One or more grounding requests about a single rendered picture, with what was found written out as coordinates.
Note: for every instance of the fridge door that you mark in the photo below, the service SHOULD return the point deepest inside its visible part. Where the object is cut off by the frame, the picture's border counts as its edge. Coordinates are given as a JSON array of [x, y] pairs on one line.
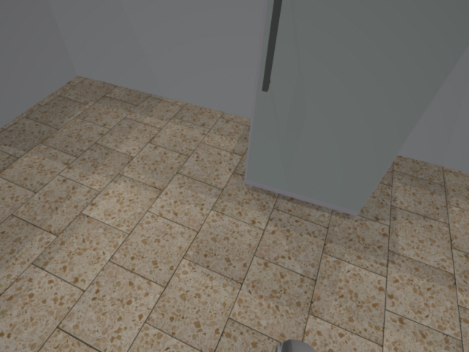
[[349, 82]]

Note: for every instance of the handle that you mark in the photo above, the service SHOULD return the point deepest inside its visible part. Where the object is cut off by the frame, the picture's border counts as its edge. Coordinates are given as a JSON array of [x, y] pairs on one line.
[[271, 43]]

